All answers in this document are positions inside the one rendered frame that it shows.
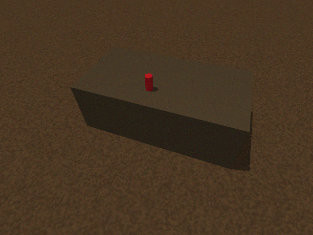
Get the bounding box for can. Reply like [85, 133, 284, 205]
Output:
[145, 73, 153, 91]

